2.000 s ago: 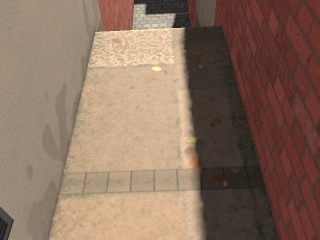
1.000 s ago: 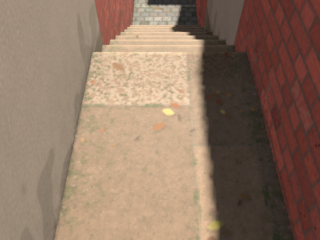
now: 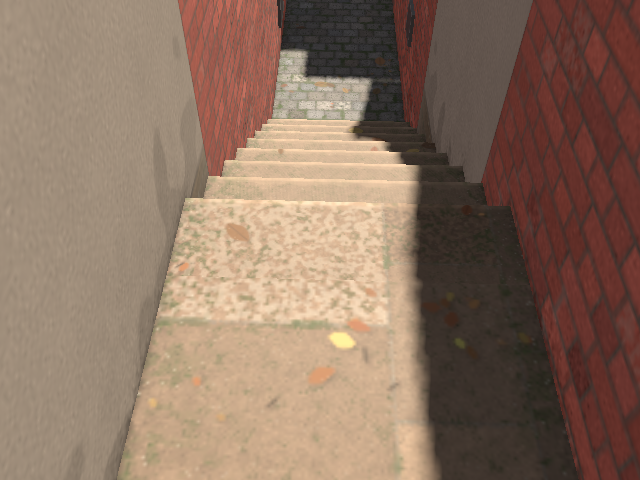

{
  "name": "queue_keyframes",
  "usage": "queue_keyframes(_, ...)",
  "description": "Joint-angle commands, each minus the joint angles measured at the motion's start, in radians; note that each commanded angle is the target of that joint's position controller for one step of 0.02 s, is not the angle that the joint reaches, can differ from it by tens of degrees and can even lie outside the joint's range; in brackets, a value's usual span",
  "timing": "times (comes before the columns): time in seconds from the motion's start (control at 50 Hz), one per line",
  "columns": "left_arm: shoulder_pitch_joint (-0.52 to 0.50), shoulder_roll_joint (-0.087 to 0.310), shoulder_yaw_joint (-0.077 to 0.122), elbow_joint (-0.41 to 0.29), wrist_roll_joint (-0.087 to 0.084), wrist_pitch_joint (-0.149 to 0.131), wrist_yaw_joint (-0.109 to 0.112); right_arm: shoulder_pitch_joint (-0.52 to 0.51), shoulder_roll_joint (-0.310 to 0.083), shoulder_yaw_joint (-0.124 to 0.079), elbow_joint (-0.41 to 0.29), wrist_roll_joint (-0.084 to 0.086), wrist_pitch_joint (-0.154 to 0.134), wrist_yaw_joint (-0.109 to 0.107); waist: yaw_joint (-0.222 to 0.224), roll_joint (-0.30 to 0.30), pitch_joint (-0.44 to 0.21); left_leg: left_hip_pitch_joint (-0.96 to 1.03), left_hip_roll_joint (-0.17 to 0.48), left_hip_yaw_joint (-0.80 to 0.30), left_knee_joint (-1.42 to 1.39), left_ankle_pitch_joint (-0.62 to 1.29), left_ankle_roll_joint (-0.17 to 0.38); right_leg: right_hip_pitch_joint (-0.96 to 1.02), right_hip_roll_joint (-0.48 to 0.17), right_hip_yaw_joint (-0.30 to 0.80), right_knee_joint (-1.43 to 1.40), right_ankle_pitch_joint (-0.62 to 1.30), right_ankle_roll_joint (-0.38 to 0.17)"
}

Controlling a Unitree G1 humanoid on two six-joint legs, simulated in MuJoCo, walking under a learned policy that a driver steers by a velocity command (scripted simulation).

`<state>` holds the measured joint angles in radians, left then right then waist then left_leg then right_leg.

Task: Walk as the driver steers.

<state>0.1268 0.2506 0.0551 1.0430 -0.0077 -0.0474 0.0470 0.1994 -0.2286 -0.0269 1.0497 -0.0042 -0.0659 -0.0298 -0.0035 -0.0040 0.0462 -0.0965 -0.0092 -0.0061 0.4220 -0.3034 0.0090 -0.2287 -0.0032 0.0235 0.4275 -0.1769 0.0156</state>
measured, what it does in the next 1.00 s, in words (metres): shifts its weight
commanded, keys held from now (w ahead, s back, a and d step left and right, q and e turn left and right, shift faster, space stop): shift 0.80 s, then w+shift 0.20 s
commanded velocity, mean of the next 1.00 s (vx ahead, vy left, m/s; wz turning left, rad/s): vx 0.07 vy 0.00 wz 0.00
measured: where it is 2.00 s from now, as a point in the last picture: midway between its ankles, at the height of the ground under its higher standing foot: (353, 329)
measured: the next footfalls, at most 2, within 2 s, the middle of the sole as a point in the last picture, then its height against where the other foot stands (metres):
right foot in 1.10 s outside the picture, level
left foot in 1.56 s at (302, 417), level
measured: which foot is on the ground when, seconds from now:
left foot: down 0.00-1.00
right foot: down 0.00-0.88, up 0.90-1.00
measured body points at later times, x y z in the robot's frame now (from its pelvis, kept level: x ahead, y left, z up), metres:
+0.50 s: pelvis +0.01 +0.00 +0.00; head +0.02 +0.00 +0.45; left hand +0.09 +0.27 -0.14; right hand +0.06 -0.27 -0.14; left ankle -0.05 +0.11 -0.74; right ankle +0.03 -0.13 -0.74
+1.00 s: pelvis +0.04 -0.02 +0.00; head +0.05 -0.04 +0.45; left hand +0.11 +0.25 -0.13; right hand +0.03 -0.30 -0.16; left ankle -0.05 +0.11 -0.74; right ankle +0.02 -0.15 -0.70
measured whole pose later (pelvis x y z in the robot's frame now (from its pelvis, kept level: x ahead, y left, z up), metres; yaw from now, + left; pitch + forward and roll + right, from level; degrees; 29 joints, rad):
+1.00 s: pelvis +0.04 -0.02 +0.00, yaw +0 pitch +1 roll +0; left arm 0.19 0.24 0.08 1.10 -0.04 -0.10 0.03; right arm 0.36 -0.25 -0.08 1.09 0.04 -0.10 -0.03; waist -0.02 0.04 -0.03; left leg -0.05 0.02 -0.03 0.39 -0.36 0.02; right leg -0.40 -0.04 -0.04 0.89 -0.47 -0.04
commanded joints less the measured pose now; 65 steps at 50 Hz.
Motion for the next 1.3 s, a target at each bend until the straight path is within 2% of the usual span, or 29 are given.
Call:
queue_keyframes(0.02, -0.013, 0.11, 0.019, -0.023, -0.003, -0.007, 0.006, 0.028, -0.129, -0.024, -0.024, 0.001, -0.002, -0.005, -0.002, 0.017, -0.056, -0.072, 0.07, -0.077, -0.079, 0.288, 0.0, 0.111, -0.036, 0.051, -0.018, 0.234, -0.014)
queue_keyframes(0.2, -0.026, 0.107, 0.026, 0.0, -0.008, 0.003, 0.012, 0.008, -0.125, -0.023, -0.01, 0.0, -0.001, -0.005, 0.0, 0.026, -0.042, -0.083, 0.076, -0.07, -0.089, 0.278, -0.009, 0.122, -0.038, 0.049, -0.028, 0.222, -0.022)
queue_keyframes(0.26, -0.03, 0.121, 0.03, 0.006, 0.004, 0.001, 0.008, -0.002, -0.15, -0.028, -0.009, -0.003, 0.003, -0.007, -0.001, 0.031, -0.052, -0.074, 0.066, -0.07, -0.085, 0.274, -0.007, 0.122, -0.041, 0.049, -0.026, 0.231, -0.023)
queue_keyframes(0.3, -0.031, 0.111, 0.029, 0.01, -0.006, 0.001, 0.009, 0.001, -0.128, -0.024, -0.004, -0.001, 0.001, -0.007, 0.001, 0.02, -0.047, -0.077, 0.075, -0.067, -0.09, 0.262, -0.009, 0.119, -0.039, 0.049, -0.032, 0.219, -0.024)
queue_keyframes(0.34, -0.032, 0.118, 0.031, 0.015, 0.002, -0.001, 0.005, -0.001, -0.143, -0.028, -0.003, -0.002, 0.006, -0.009, -0.002, 0.021, -0.053, -0.067, 0.066, -0.069, -0.084, 0.262, -0.004, 0.113, -0.04, 0.048, -0.029, 0.224, -0.023)
queue_keyframes(0.74, -0.01, 0.105, 0.023, 0.05, -0.001, -0.008, 0.008, 0.047, -0.127, -0.03, 0.024, 0.004, 0.002, -0.014, -0.003, 0.006, -0.031, -0.107, 0.056, -0.065, -0.088, 0.148, -0.002, 0.097, -0.036, 0.057, -0.03, 0.164, -0.029)
queue_keyframes(0.76, -0.003, 0.102, 0.02, 0.049, 0.01, -0.011, 0.008, 0.036, -0.124, -0.029, 0.021, 0.007, -0.002, -0.014, 0.004, 0.015, -0.027, -0.118, 0.056, -0.064, -0.091, 0.141, -0.002, 0.102, -0.037, 0.056, -0.032, 0.15, -0.025)
queue_keyframes(0.8, -0.001, 0.104, 0.019, 0.05, 0.009, -0.012, 0.007, 0.041, -0.124, -0.03, 0.022, 0.007, -0.004, -0.015, 0.002, 0.008, -0.027, -0.117, 0.056, -0.062, -0.091, 0.139, -0.003, 0.102, -0.036, 0.057, -0.033, 0.148, -0.026)
queue_keyframes(0.82, 0.012, 0.095, 0.018, 0.059, 0.006, -0.01, 0.008, 0.075, -0.124, -0.033, 0.038, 0.012, -0.002, -0.016, -0.005, 0.016, -0.051, -0.105, 0.051, -0.066, -0.108, -0.035, 0.009, 0.094, -0.012, 0.039, -0.019, -0.029, -0.029)
queue_keyframes(0.86, -0.007, 0.103, 0.027, 0.041, -0.014, -0.018, 0.01, 0.11, -0.171, -0.054, 0.031, 0.033, 0.003, -0.022, -0.029, 0.087, 0.026, -0.124, 0.107, -0.18, -0.156, -0.534, 0.087, -0.104, 0.022, 0.01, 0.096, -0.484, -0.046)
queue_keyframes(0.88, -0.018, 0.066, 0.02, 0.023, -0.025, -0.039, 0.004, 0.163, -0.175, -0.059, 0.038, 0.045, -0.007, -0.018, -0.04, 0.148, 0.059, -0.114, 0.195, -0.304, -0.217, -0.668, 0.144, -0.176, 0.01, -0.005, 0.195, -0.494, -0.05)
queue_keyframes(0.9, -0.037, 0.042, 0.018, 0.009, -0.037, -0.059, -0.006, 0.151, -0.198, -0.072, 0.031, 0.058, -0.02, -0.016, -0.029, 0.22, 0.102, -0.099, 0.31, -0.428, -0.304, -0.657, 0.196, -0.237, -0.001, -0.062, 0.346, -0.314, -0.044)
queue_keyframes(0.92, -0.06, 0.082, 0.032, -0.008, -0.032, -0.069, -0.014, 0.145, -0.212, -0.083, 0.021, 0.051, -0.033, -0.013, -0.027, 0.223, 0.122, -0.062, 0.359, -0.468, -0.324, -0.555, 0.218, -0.327, -0.054, -0.035, 0.44, -0.261, -0.047)
queue_keyframes(0.94, -0.073, 0.107, 0.045, -0.016, -0.031, -0.077, -0.015, 0.148, -0.203, -0.086, 0.014, 0.041, -0.045, -0.01, -0.031, 0.197, 0.126, 0.006, 0.37, -0.461, -0.312, -0.455, 0.227, -0.424, -0.084, -0.013, 0.541, -0.309, -0.053)
queue_keyframes(0.98, -0.071, 0.074, 0.037, -0.031, -0.037, -0.081, -0.018, 0.142, -0.176, -0.085, -0.01, 0.043, -0.055, 0.001, -0.02, 0.147, 0.122, 0.081, 0.346, -0.379, -0.28, -0.341, 0.199, -0.522, -0.131, 0.01, 0.539, -0.327, -0.062)
queue_keyframes(1.0, -0.084, 0.068, 0.032, -0.041, -0.031, -0.09, -0.021, 0.118, -0.179, -0.086, -0.03, 0.048, -0.054, 0.0, -0.009, 0.143, 0.119, 0.027, 0.304, -0.313, -0.257, -0.289, 0.165, -0.441, -0.136, -0.003, 0.422, -0.316, -0.058)
queue_keyframes(1.04, 0.041, 0.039, 0.026, 0.003, -0.03, -0.098, -0.041, 0.085, -0.222, -0.097, -0.058, 0.047, -0.037, 0.005, 0.061, 0.143, 0.083, -0.173, 0.211, -0.193, -0.197, -0.292, 0.144, -0.106, -0.055, -0.123, 0.239, -0.271, -0.031)
queue_keyframes(1.06, 0.143, 0.048, 0.035, 0.051, -0.037, -0.092, -0.049, 0.064, -0.209, -0.091, -0.073, 0.038, -0.034, 0.007, 0.112, 0.106, 0.062, -0.294, 0.173, -0.147, -0.117, -0.261, 0.139, 0.09, 0.003, -0.195, 0.198, -0.167, -0.013)
queue_keyframes(1.08, 0.282, 0.078, 0.055, 0.093, -0.028, -0.085, -0.048, 0.044, -0.18, -0.076, -0.091, 0.024, -0.044, 0.011, 0.181, 0.064, 0.025, -0.378, 0.14, -0.12, 0.032, -0.044, 0.131, 0.261, 0.064, -0.222, 0.182, -0.145, -0.004)
queue_keyframes(1.1, 0.498, 0.146, 0.08, 0.155, -0.001, -0.089, -0.051, 0.019, -0.131, -0.06, -0.115, 0.02, -0.052, 0.022, 0.255, -0.103, -0.054, -0.457, 0.074, -0.026, 0.419, 0.121, 0.083, 0.397, -0.035, -0.034, 0.111, -0.193, -0.043)
queue_keyframes(1.12, 0.592, 0.244, 0.078, 0.15, 0.008, -0.1, -0.065, 0.028, 0.015, -0.029, -0.173, 0.023, -0.073, 0.021, 0.206, -0.48, -0.116, -0.662, -0.054, -0.025, 0.827, -0.251, 0.051, 0.439, -0.297, 0.562, -0.132, -0.42, -0.199)
queue_keyframes(1.14, 0.505, 0.202, 0.055, 0.123, 0.009, -0.117, -0.08, 0.032, 0.036, -0.017, -0.209, 0.084, -0.098, 0.01, 0.142, -0.353, -0.086, -0.831, -0.071, -0.19, 1.057, -0.21, 0.083, 0.407, -0.399, 0.893, -0.223, -0.564, -0.315)
queue_keyframes(1.16, 0.375, 0.158, 0.039, 0.089, -0.01, -0.122, -0.081, 0.012, -0.012, -0.019, -0.226, 0.117, -0.111, 0.012, 0.096, -0.185, 0.002, -0.972, 0.0, -0.18, 1.15, -0.117, 0.102, 0.391, -0.418, 0.771, -0.173, -0.552, -0.304)
queue_keyframes(1.18, 0.336, 0.1, 0.017, 0.08, 0.0, -0.119, -0.087, 0.002, -0.03, -0.02, -0.229, 0.084, -0.11, 0.017, 0.088, -0.115, 0.003, -0.985, 0.044, -0.139, 1.161, -0.036, 0.117, 0.358, -0.371, 0.619, -0.137, -0.489, -0.269)
queue_keyframes(1.2, 0.319, 0.08, 0.004, 0.08, 0.02, -0.107, -0.091, 0.004, -0.05, -0.025, -0.238, 0.063, -0.106, 0.02, 0.062, -0.062, -0.007, -0.956, 0.094, -0.122, 1.085, 0.057, 0.124, 0.318, -0.329, 0.5, -0.142, -0.444, -0.237)
queue_keyframes(1.22, 0.296, 0.058, -0.011, 0.075, 0.031, -0.098, -0.089, -0.012, -0.061, -0.03, -0.252, 0.051, -0.093, 0.03, 0.044, -0.076, 0.031, -0.919, 0.122, -0.108, 1.022, 0.11, 0.112, 0.239, -0.299, 0.431, -0.162, -0.385, -0.221)
queue_keyframes(1.24, 0.295, 0.045, -0.024, 0.08, 0.028, -0.094, -0.084, -0.02, -0.065, -0.032, -0.26, 0.044, -0.072, 0.037, 0.033, -0.088, 0.053, -0.895, 0.136, -0.089, 1.007, 0.143, 0.096, 0.177, -0.277, 0.381, -0.194, -0.35, -0.211)
queue_keyframes(1.28, 0.333, 0.055, -0.033, 0.095, 0.019, -0.094, -0.064, -0.031, -0.048, -0.024, -0.287, 0.056, -0.038, 0.042, 0.014, -0.067, 0.105, -0.891, 0.152, -0.057, 0.942, 0.151, 0.056, 0.097, -0.261, 0.298, -0.258, -0.294, -0.217)
queue_keyframes(1.3, 0.335, 0.064, -0.031, 0.087, 0.005, -0.088, -0.051, -0.067, -0.043, -0.022, -0.302, 0.049, -0.034, 0.031, 0.015, -0.063, 0.148, -0.932, 0.157, -0.041, 0.88, 0.178, 0.033, 0.096, -0.261, 0.271, -0.295, -0.264, -0.221)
